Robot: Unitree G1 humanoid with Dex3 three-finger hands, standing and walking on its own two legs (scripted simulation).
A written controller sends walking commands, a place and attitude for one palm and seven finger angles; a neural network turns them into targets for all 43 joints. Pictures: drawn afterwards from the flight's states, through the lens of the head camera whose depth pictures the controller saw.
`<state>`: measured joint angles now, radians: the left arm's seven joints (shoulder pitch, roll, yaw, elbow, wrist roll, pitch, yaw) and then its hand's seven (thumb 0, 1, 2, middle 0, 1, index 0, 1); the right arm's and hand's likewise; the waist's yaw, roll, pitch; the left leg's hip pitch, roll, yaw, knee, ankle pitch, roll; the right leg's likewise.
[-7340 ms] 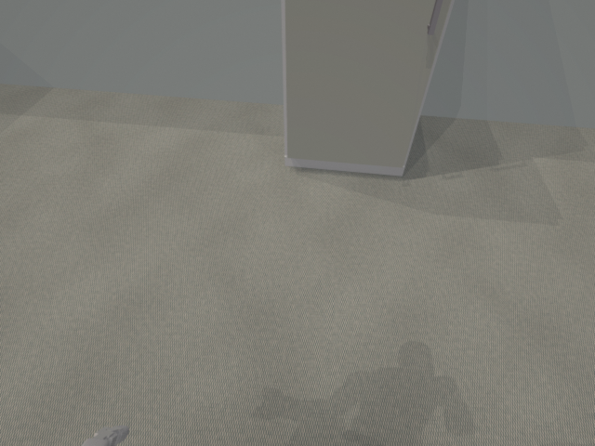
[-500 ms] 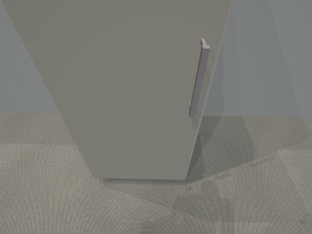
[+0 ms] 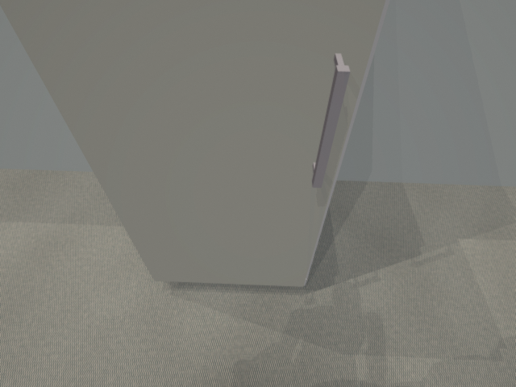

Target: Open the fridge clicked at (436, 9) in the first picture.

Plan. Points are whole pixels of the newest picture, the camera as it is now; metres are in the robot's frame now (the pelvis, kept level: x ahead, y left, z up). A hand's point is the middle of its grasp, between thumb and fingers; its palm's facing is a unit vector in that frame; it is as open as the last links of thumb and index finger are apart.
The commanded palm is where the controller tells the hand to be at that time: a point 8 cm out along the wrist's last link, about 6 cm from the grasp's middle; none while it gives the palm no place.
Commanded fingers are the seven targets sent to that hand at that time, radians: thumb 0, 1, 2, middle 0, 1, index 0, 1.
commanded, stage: look again from close up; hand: right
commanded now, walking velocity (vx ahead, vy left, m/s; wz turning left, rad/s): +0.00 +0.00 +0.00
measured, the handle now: (326, 129) +0.55 -0.10 +0.11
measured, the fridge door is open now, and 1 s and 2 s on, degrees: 0 0 0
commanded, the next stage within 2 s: shuffle to correct the standing spot in 0.04 s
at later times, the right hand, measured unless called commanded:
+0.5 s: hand out of the picture +0.01 -0.14 -0.19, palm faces +0.06 +0.98 -0.17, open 7.4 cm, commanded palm none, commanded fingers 0.00 -0.90 -0.90 0.20 0.30 0.20 0.30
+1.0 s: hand out of the picture +0.12 -0.15 -0.19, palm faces +0.05 +0.97 -0.22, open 7.4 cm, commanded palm none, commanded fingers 0.00 -0.90 -0.90 0.20 0.30 0.20 0.30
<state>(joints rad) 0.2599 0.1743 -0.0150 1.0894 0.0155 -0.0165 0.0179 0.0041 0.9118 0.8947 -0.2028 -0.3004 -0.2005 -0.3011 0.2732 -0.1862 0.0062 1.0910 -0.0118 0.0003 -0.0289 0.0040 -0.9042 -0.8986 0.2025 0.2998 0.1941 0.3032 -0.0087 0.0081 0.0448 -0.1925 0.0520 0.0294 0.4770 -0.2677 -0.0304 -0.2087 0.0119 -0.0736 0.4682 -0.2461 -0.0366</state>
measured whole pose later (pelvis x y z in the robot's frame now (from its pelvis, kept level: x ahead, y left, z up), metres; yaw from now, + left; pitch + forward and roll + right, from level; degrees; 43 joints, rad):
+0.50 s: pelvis +0.05 +0.03 -0.01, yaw -1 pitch +1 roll +1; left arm 0.31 0.14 0.00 1.10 0.03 -0.01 0.02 0.00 0.91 0.89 -0.20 -0.30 -0.20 -0.30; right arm 0.36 -0.15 -0.03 1.09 -0.02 -0.03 -0.02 0.00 -0.90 -0.90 0.20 0.30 0.19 0.30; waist 0.00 0.01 0.02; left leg -0.19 0.00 0.07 0.59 -0.41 0.03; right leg -0.27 -0.05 -0.06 0.70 -0.42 -0.01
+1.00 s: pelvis +0.06 +0.04 -0.01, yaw -1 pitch +0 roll +0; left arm 0.17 0.15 0.04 1.03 0.01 0.03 0.03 0.00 0.92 0.89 -0.20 -0.30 -0.20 -0.30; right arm 0.21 -0.18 -0.03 0.99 -0.02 0.00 -0.05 0.00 -0.90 -0.90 0.20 0.30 0.19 0.30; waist -0.01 0.01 0.06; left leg -0.27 0.03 0.09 0.63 -0.35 0.02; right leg -0.28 -0.03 -0.07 0.63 -0.35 0.00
